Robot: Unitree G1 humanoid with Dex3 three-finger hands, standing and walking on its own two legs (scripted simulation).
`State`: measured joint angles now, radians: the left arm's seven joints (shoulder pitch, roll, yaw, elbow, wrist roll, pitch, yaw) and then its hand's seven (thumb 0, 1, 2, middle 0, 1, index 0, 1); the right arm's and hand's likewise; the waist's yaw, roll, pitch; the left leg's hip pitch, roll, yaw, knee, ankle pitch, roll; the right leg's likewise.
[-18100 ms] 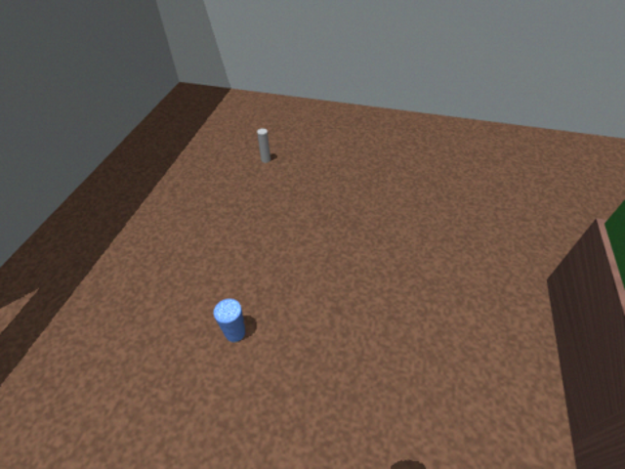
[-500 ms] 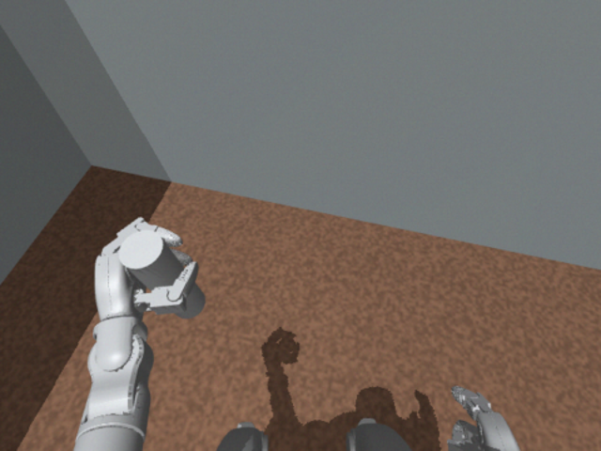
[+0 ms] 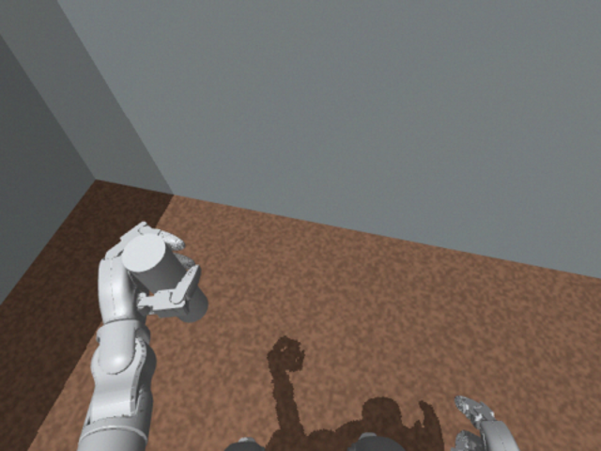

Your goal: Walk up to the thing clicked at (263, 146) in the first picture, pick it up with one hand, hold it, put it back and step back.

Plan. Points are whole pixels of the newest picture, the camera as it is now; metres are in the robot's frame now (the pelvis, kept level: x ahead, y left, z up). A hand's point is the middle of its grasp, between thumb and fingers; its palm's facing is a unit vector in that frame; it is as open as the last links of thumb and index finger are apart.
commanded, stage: hold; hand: left
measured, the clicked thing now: (171, 283) +0.33 +0.18 +0.02
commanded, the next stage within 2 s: none
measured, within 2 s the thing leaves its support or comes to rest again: neither
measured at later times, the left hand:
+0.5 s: hand (170, 271) +0.33 +0.17 +0.06, palm faces +0.19 -0.98 -0.01, open 7.0 cm
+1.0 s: hand (169, 272) +0.33 +0.17 +0.06, palm faces +0.19 -0.98 -0.01, open 7.0 cm
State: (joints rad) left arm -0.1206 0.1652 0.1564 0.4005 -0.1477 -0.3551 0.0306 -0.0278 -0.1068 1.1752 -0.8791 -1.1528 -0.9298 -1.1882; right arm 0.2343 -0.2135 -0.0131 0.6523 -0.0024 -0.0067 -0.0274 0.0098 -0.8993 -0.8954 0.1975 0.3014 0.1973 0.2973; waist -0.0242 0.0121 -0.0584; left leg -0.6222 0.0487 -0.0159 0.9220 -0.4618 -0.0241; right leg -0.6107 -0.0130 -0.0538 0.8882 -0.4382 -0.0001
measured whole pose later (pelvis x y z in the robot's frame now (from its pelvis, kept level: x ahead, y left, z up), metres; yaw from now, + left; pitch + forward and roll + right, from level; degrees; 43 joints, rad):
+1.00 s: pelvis +0.00 +0.00 +0.01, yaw +0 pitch +6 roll -1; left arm -0.12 0.16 0.14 0.41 -0.14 -0.34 0.04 -0.03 -0.11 1.18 -0.88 -1.15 -0.94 -1.18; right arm 0.22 -0.21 -0.02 0.66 0.00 -0.01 -0.02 0.01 -0.90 -0.90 0.20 0.30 0.20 0.30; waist -0.02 0.01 -0.04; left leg -0.52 0.04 -0.01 0.83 -0.42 -0.02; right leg -0.51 -0.02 -0.05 0.80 -0.40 0.00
